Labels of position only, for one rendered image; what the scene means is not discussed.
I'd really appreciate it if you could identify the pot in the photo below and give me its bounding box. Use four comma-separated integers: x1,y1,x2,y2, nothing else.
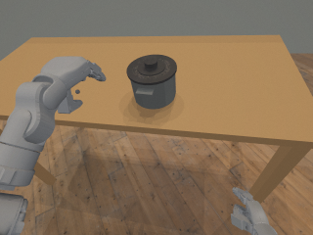
130,73,176,110

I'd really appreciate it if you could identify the table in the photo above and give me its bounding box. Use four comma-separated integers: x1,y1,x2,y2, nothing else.
0,34,313,209

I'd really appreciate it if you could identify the robot left upper arm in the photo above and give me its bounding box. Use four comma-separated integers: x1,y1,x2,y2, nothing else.
0,192,28,235

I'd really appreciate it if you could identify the robot left forearm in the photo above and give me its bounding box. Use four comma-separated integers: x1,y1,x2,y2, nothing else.
0,72,67,191

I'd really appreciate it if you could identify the robot right hand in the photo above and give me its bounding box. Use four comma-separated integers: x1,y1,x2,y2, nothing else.
231,187,270,235

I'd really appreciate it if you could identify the robot left hand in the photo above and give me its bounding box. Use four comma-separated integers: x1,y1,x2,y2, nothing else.
40,56,107,114

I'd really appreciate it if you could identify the robot right forearm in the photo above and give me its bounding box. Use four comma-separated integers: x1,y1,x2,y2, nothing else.
251,223,278,235

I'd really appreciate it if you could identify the knob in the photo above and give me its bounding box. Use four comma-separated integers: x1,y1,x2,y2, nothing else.
144,58,157,69

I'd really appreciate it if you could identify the lid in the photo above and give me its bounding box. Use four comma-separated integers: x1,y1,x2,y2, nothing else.
126,54,177,85

